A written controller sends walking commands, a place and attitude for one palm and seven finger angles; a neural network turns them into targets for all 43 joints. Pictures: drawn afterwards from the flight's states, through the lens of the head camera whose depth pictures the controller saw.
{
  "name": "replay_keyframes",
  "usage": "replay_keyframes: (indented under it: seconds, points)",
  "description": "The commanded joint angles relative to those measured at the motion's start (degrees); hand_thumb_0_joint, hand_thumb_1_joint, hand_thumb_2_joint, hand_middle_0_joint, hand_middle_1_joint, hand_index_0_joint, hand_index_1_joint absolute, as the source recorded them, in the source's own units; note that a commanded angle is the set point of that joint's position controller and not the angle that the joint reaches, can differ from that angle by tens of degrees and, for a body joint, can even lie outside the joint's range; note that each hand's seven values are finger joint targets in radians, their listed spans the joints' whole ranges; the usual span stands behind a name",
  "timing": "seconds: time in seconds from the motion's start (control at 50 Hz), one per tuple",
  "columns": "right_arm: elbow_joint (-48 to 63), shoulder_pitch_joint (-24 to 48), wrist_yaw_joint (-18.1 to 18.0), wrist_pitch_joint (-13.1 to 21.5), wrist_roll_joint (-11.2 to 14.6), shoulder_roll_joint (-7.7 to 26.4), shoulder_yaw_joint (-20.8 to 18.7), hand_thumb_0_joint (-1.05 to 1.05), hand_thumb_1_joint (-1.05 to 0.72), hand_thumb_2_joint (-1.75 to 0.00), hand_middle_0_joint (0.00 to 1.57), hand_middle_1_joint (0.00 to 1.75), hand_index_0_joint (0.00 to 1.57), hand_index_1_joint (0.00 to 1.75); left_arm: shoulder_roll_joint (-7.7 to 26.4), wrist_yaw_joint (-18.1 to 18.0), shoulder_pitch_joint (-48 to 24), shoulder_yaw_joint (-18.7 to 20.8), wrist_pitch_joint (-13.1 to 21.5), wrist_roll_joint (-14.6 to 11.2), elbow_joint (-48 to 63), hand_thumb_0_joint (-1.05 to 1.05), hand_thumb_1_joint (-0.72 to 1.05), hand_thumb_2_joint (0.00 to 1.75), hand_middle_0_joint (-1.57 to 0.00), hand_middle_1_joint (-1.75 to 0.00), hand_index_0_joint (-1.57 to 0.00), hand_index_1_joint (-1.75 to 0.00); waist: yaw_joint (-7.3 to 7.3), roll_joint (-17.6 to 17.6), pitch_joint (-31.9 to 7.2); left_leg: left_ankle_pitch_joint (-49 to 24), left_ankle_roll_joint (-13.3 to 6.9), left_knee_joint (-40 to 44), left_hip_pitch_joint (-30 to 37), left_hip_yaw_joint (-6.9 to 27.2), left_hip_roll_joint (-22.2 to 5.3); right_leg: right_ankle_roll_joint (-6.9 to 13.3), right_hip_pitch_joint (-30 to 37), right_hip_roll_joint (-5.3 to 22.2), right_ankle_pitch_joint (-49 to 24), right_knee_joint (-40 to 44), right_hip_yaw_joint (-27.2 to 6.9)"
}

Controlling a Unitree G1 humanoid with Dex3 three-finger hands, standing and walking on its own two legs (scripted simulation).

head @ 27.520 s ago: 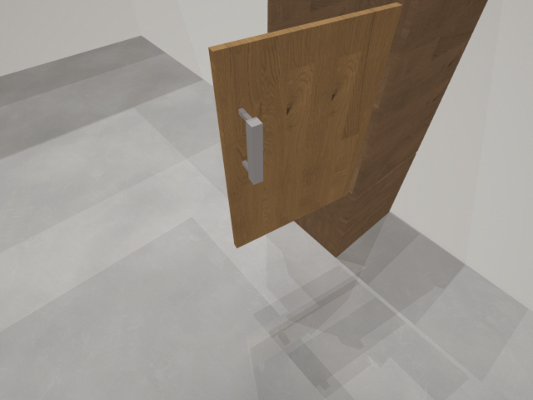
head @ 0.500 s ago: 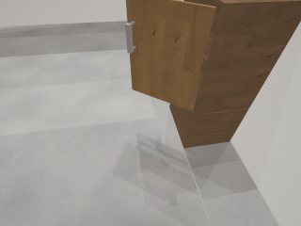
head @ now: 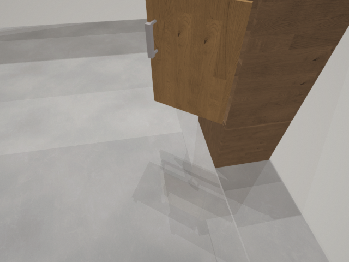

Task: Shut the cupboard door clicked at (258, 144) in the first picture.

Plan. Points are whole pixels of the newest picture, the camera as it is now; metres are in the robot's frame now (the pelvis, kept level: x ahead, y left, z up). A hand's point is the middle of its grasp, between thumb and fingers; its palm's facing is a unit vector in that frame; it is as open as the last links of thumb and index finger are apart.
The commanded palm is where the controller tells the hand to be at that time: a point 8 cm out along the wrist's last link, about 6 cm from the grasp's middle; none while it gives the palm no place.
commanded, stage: walk to a spot facing it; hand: left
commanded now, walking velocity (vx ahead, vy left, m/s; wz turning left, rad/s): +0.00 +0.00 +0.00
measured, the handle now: (152, 39) +0.99 +0.15 +0.04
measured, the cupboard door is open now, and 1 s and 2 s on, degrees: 53 53 53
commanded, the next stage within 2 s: none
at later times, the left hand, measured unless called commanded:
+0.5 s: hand out of the picture +0.03 +0.22 -0.20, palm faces +0.19 -0.95 -0.24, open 7.4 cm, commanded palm none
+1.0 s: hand out of the picture -0.04 +0.18 -0.16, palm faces +0.46 -0.83 -0.31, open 7.4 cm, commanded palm none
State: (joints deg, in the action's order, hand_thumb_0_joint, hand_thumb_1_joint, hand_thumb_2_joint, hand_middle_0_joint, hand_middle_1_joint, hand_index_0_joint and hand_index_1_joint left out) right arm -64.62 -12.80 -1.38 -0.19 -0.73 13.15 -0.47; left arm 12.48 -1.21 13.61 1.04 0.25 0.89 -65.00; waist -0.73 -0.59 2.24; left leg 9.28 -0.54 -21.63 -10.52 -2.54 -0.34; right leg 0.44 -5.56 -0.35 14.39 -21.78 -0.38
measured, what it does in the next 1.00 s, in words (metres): steps on the spot, turning left: right foot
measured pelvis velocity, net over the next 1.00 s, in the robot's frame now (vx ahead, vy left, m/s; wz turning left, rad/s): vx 0.00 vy -0.04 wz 0.51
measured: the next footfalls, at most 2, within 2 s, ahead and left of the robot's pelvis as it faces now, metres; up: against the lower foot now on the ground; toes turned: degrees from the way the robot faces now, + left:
right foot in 0.84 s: +0.07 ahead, -0.14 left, +0.00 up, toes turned +24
left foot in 1.18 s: -0.04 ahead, +0.11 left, +0.00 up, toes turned +44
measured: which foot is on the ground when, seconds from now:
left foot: down 0.00-0.84, up 0.86-1.00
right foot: down 0.00-0.48, up 0.50-0.82, down 0.84-1.00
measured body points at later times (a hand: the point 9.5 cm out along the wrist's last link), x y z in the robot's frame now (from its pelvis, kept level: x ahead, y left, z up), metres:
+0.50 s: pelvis +0.00 +0.01 -0.03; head +0.03 +0.03 +0.42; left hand +0.02 +0.27 -0.18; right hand +0.08 -0.24 -0.17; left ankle +0.02 +0.11 -0.75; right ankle -0.03 -0.11 -0.74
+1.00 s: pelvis +0.00 -0.04 -0.01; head +0.05 -0.03 +0.44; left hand -0.06 +0.23 -0.14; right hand +0.18 -0.25 -0.16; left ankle -0.06 +0.08 -0.67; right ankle +0.03 -0.15 -0.74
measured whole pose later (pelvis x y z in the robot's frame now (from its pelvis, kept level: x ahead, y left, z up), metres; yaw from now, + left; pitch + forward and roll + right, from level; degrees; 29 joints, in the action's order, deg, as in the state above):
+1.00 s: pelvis +0.00 -0.04 -0.01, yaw +29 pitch +1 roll +2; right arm -52.4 -11.4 1.2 -4.6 -1.3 15.2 -5.4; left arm 12.1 -1.8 12.5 3.4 -1.6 1.9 -51.4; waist -2.3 -0.5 5.2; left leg 24.4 2.9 -61.7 -30.7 0.5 1.8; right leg -0.3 -12.3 4.6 18.5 -30.3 4.3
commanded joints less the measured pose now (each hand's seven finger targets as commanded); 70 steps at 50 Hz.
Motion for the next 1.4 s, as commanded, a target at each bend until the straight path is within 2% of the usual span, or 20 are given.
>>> replay_keyframes:
  seconds: [0.0, 0.28, 0.38, 0.42, 0.46, 0.52, 0.6, 0.76, 0.78, 0.82, 0.84, 0.9, 0.96, 1.04, 1.12, 1.14, 1.16, 1.18, 1.26, 1.38]
  points:
    - [2.89, 0.79, -0.26, 1.17, -0.1, 9.67, -1.8, 0.0, -0.9, -0.9, 0.2, 0.3, 0.2, 0.3, 10.19, -0.2, 0.0, 1.51, 1.15, -0.1, 2.58, 0.0, 0.9, 0.9, -0.2, -0.3, -0.2, -0.3, 0.25, 0.34, 0.5, -3.75, -0.85, 4.41, 2.98, 6.41, -6.19, 1.96, -4.88, 6.12, -4.97, 5.69, -4.78]
    - [7.07, 2.24, 0.77, -1.14, -0.28, 7.14, -1.96, 0.0, -0.9, -0.9, 0.2, 0.3, 0.2, 0.3, 11.65, -0.83, 0.39, 3.21, -0.86, 0.06, 6.69, 0.0, 0.9, 0.9, -0.2, -0.3, -0.2, -0.3, 1.26, 4.47, -1.71, -8.51, 0.85, -8.27, -7.08, 5.91, -2.32, 4.09, -0.72, 13.29, -12.24, -0.72, -3.1]
    - [10.85, 2.14, 1.43, -2.26, -0.13, 5.54, -3.41, 0.0, -0.9, -0.9, 0.2, 0.3, 0.2, 0.3, 12.44, -1.34, -2.87, 4.52, -0.87, 0.95, 11.18, 0.0, 0.9, 0.9, -0.2, -0.3, -0.2, -0.3, 0.02, 10.35, 2.19, 18.23, 2.16, -23.49, -12.5, 2.39, -3.0, 10.3, -2.8, 22.58, -27.43, -2.68, -1.91]
    - [10.98, -0.68, 1.9, -2.08, -0.26, 5.34, -3.27, 0.0, -0.9, -0.9, 0.2, 0.3, 0.2, 0.3, 12.35, -0.97, -3.25, 4.61, -0.92, 0.47, 12.46, 0.0, 0.9, 0.9, -0.2, -0.3, -0.2, -0.3, -1.44, 5.3, 0.91, 3.95, 1.91, -11.83, -4.76, 1.04, -2.7, 5.36, -6.04, 18.94, -25.37, -10.75, 3.99]
    - [11.11, -5.85, 1.59, -1.41, -1.29, 12.7, -4.84, 0.0, -0.9, -0.9, 0.2, 0.3, 0.2, 0.3, 7.51, -0.67, -0.8, 3.76, -1.62, -0.28, 14.62, 0.0, 0.9, 0.9, -0.2, -0.3, -0.2, -0.3, -2.42, -19.12, -2.19, -28.13, -8.29, 0.8, 3.39, 26.77, -18.62, -3.36, -19.41, 4.88, 17.55, -32.17, 9.26]
    - [11.92, -4.88, 0.41, -1.49, -1.43, 12.43, -5.18, 0.0, -0.9, -0.9, 0.2, 0.3, 0.2, 0.3, 7.7, -0.56, -5.57, 4.23, -2.35, 0.37, 16.25, 0.0, 0.9, 0.9, -0.2, -0.3, -0.2, -0.3, -2.53, -8.41, -1.21, 4.51, -9.31, 8.16, -3.94, 30.95, -17.74, -2.11, -23.68, 4.82, 15.0, -43.99, -1.95]
    - [12.89, -2.45, 0.13, -0.89, -1.31, 10.71, -4.89, 0.0, -0.9, -0.9, 0.2, 0.3, 0.2, 0.3, 5.79, 0.13, -3.75, 4.08, -1.64, 0.28, 16.2, 0.0, 0.9, 0.9, -0.2, -0.3, -0.2, -0.3, -1.1, -4.76, -4.67, -2.38, -8.78, 5.37, -0.56, 23.65, -13.07, -3.08, -22.12, 3.68, 10.57, -36.27, -0.95]
    - [15.19, 1.36, 0.85, -2.47, -1.13, 11.21, -6.26, 0.0, -0.9, -0.9, 0.2, 0.3, 0.2, 0.3, 6.31, -0.24, 3.89, 4.34, -1.82, 0.03, 16.18, 0.0, 0.9, 0.9, -0.2, -0.3, -0.2, -0.3, 1.35, -9.23, -5.43, 6.41, -5.74, 4.29, -10.01, 24.75, -7.05, -2.47, -5.67, -1.16, 7.05, -12.35, 2.11]
    - [16.03, 3.29, 0.95, -2.79, -0.79, 9.92, -6.37, 0.0, -0.9, -0.9, 0.2, 0.3, 0.2, 0.3, 7.35, -0.45, 7.29, 4.87, -1.64, 0.07, 15.42, 0.0, 0.9, 0.9, -0.2, -0.3, -0.2, -0.3, 3.17, -7.8, -5.19, 11.57, -3.58, 2.38, -16.63, 22.9, -4.37, -1.93, 1.73, 0.07, 4.11, -4.15, 1.9]
    - [17.6, 2.34, 1.51, -2.87, -0.33, 3.72, -5.99, 0.0, -0.9, -0.9, 0.2, 0.3, 0.2, 0.3, 15.62, -1.1, 5.53, 6.25, -1.08, 1.6, 17.14, 0.0, 0.9, 0.9, -0.2, -0.3, -0.2, -0.3, 3.54, 17.18, -1.37, 21.17, 3.82, -28.51, -28.73, 6.3, 8.55, 8.63, -0.47, 26.21, 20.79, 14.47, -26.4]
    - [17.47, 1.77, 1.92, -3.05, -1.16, 6.03, -6.34, 0.0, -0.9, -0.9, 0.2, 0.3, 0.2, 0.3, 15.2, -1.26, -1.83, 5.56, -1.52, 0.91, 19.31, 0.0, 0.9, 0.9, -0.2, -0.3, -0.2, -0.3, 0.36, 10.63, 0.04, 21.47, 2.63, -41.7, -24.5, 7.98, 4.4, 9.9, -10.9, 28.17, 15.22, 12.52, -21.48]
    - [16.48, 0.29, 2.9, -3.14, -0.86, 5.12, -5.92, 0.0, -0.9, -0.9, 0.2, 0.3, 0.2, 0.3, 9.13, -1.17, -6.84, 4.46, -0.04, 0.98, 19.85, 0.0, 0.9, 0.9, -0.2, -0.3, -0.2, -0.3, -2.73, 11.28, 2.44, 14.76, 3.29, -48.45, -24.16, 5.71, -0.05, 7.9, -10.34, 18.86, -4.89, 4.79, -6.7]
    - [17.56, 3.55, 3.28, -2.76, -0.19, 3.48, -4.71, 0.0, -0.9, -0.9, 0.2, 0.3, 0.2, 0.3, 10.54, -1.02, -0.95, 4.89, 0.49, 1.01, 18.0, 0.0, 0.9, 0.9, -0.2, -0.3, -0.2, -0.3, 0.15, 10.88, -1.06, 15.94, 4.08, -35.74, -21.59, 0.84, -0.09, 6.56, 0.05, 18.12, -25.74, -1.02, 0.4]
    - [19.22, 8.18, 3.58, -2.03, -0.23, 3.14, -3.71, 0.0, -0.9, -0.9, 0.2, 0.3, 0.2, 0.3, 13.28, -0.35, 5.12, 5.91, 0.6, 1.03, 15.78, 0.0, 0.9, 0.9, -0.2, -0.3, -0.2, -0.3, 3.51, 12.69, -1.76, 16.95, 2.9, -23.66, -17.84, -2.76, -0.23, 5.9, 4.04, 20.51, -19.62, -0.6, 0.58]
    - [17.8, 3.3, 3.49, -0.53, -0.56, 5.13, -3.72, 0.0, -0.9, -0.9, 0.2, 0.3, 0.2, 0.3, 13.95, 0.75, 4.26, 6.31, 0.75, 0.48, 15.5, 0.0, 0.9, 0.9, -0.2, -0.3, -0.2, -0.3, 0.51, 8.94, -2.9, 11.04, 1.06, -6.66, -1.62, -5.69, 1.13, 2.59, -3.38, 19.7, -8.38, -7.45, 5.41]
    - [16.24, -2.51, 3.15, 0.0, -0.77, 9.28, -4.8, 0.0, -0.9, -0.9, 0.2, 0.3, 0.2, 0.3, 11.62, 1.1, 3.5, 6.07, 0.63, 0.13, 16.15, 0.0, 0.9, 0.9, -0.2, -0.3, -0.2, -0.3, -3.07, -1.16, -5.69, 9.76, -1.69, -0.04, 10.76, 2.56, -3.79, -0.58, -12.59, 16.46, -5.21, -20.15, 10.18]
    - [15.0, -9.3, 2.76, 0.14, -1.59, 16.45, -6.72, 0.0, -0.9, -0.9, 0.2, 0.3, 0.2, 0.3, 7.37, 2.03, 0.97, 4.77, 0.75, 0.04, 19.38, 0.0, 0.9, 0.9, -0.2, -0.3, -0.2, -0.3, -6.16, -19.16, -7.21, 4.16, -9.0, 1.95, 21.69, 26.86, -19.6, -4.62, -31.6, 7.2, 19.13, -37.25, 13.32]
    - [12.8, -15.11, 2.14, 0.24, -1.53, 17.63, -6.82, 0.0, -0.9, -0.9, 0.2, 0.3, 0.2, 0.3, 7.89, 1.91, -7.25, 3.92, 0.64, 0.79, 22.75, 0.0, 0.9, 0.9, -0.2, -0.3, -0.2, -0.3, -9.55, -14.75, -5.76, 3.47, -13.96, 4.73, 20.01, 33.04, -24.1, -3.56, -38.58, 7.22, 23.04, -43.62, 6.03]
    - [15.36, -4.73, 0.88, 1.58, -1.33, 11.61, -4.7, 0.0, -0.9, -0.9, 0.2, 0.3, 0.2, 0.3, 7.2, 2.83, -7.29, 4.61, 0.75, 0.66, 20.62, 0.0, 0.9, 0.9, -0.2, -0.3, -0.2, -0.3, -2.91, -9.8, 1.24, 11.71, -9.51, 7.63, 4.8, 21.75, -14.97, -3.33, -33.73, 8.47, 8.35, -41.23, 0.74]
    - [14.75, -1.8, 1.13, 1.84, -1.22, 11.69, -4.94, 0.0, -0.9, -0.9, 0.2, 0.3, 0.2, 0.3, 5.63, 3.56, -4.15, 4.17, 0.66, 0.55, 19.44, 0.0, 0.9, 0.9, -0.2, -0.3, -0.2, -0.3, -0.43, -7.4, 0.63, 11.31, -9.04, 6.81, -2.22, 15.14, -10.8, -4.36, -20.03, 4.37, 3.04, -20.29, 5.43]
